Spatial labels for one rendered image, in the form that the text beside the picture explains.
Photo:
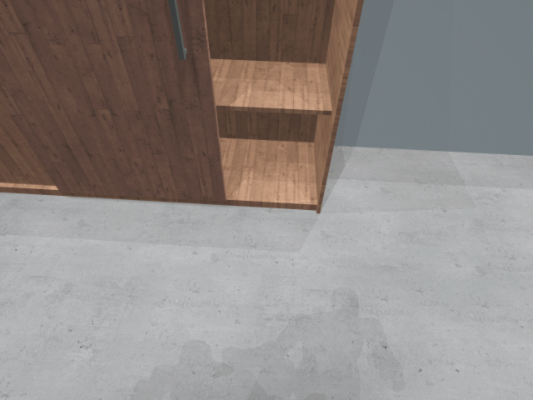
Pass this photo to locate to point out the wardrobe door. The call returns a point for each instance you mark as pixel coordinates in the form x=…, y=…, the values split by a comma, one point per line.
x=18, y=162
x=97, y=89

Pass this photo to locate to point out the handle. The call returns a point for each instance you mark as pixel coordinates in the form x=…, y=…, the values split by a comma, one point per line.
x=177, y=29

